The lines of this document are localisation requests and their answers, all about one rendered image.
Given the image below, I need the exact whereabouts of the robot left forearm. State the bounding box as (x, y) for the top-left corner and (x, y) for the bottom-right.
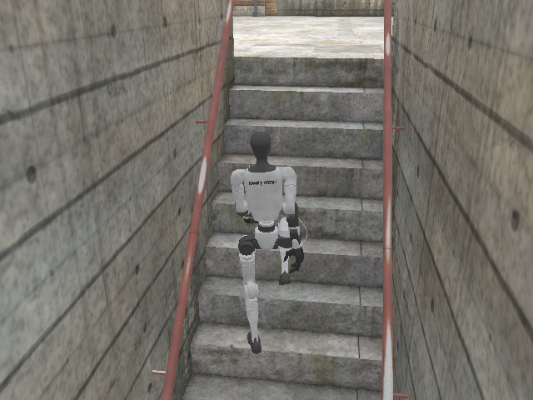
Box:
(235, 203), (251, 219)

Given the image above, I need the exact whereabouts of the left robot upper arm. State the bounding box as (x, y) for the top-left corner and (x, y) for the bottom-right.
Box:
(231, 169), (248, 213)

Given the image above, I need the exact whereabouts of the robot right forearm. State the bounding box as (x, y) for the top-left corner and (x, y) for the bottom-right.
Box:
(286, 202), (302, 249)

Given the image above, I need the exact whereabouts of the right robot upper arm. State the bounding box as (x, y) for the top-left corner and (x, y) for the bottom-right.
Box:
(280, 167), (296, 214)

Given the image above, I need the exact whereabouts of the left robot hand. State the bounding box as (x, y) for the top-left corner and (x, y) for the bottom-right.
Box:
(244, 214), (259, 224)

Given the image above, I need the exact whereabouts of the robot right foot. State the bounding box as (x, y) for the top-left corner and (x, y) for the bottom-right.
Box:
(279, 272), (291, 285)

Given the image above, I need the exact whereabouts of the right robot hand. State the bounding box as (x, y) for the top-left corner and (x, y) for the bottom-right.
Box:
(283, 247), (304, 273)

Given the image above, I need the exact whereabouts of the robot left thigh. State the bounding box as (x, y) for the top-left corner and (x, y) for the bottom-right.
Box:
(238, 234), (259, 299)

